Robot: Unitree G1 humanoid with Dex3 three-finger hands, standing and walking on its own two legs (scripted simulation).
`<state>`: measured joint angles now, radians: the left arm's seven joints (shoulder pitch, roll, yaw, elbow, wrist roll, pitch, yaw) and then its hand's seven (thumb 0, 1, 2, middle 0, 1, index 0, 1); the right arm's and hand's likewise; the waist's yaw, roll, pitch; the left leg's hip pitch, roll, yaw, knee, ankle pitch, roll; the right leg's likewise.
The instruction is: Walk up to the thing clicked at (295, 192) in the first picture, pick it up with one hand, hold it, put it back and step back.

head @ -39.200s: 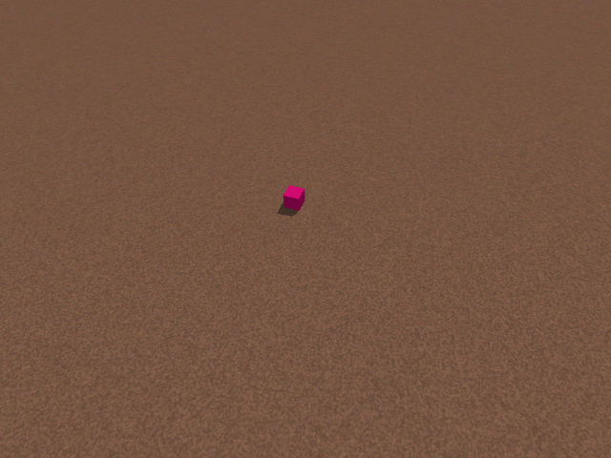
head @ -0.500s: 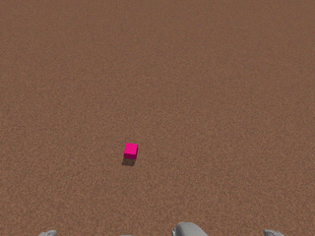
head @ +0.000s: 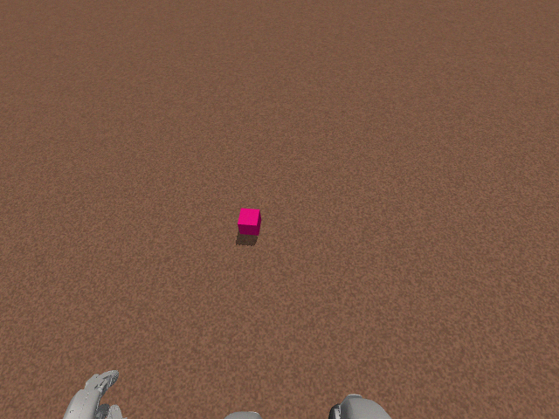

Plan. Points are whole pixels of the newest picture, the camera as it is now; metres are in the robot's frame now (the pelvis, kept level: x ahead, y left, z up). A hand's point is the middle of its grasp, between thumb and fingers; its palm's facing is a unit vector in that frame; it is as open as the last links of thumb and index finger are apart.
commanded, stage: step back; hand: left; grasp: from above
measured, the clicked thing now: (249, 221) +0.87 +0.18 -0.72
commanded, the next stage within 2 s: stand in 1.54 s
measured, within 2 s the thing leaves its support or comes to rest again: neither
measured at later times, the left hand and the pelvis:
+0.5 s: hand out of the picture -0.12 +0.24 -0.14, palm faces -0.06 -0.92 -0.40, open 7.4 cm; pelvis -0.17 -0.03 +0.00, yaw -5 degrees
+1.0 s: hand out of the picture -0.10 +0.25 -0.13, palm faces -0.01 -0.93 -0.37, open 7.4 cm; pelvis -0.18 -0.03 +0.01, yaw +0 degrees
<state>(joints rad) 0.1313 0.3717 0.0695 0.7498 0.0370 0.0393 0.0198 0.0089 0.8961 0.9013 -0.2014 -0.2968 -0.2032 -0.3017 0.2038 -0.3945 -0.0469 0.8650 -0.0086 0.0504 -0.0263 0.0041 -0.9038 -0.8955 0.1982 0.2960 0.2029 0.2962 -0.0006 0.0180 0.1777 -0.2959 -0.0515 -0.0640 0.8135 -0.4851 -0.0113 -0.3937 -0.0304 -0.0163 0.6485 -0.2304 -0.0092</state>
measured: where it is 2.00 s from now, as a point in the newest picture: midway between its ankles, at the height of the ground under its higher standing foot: outside the picture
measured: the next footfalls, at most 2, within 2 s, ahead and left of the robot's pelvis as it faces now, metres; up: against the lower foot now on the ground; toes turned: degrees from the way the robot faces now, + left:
left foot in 0.04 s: +0.00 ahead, +0.12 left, +0.00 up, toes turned -2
right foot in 0.40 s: -0.16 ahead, -0.15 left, +0.00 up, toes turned -3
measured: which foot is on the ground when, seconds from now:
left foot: up 0.00-0.02, down 0.04-0.44, up 0.46-0.72, down 0.74-1.00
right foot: down 0.00-0.06, up 0.08-0.38, down 0.40-0.78, up 0.80-1.00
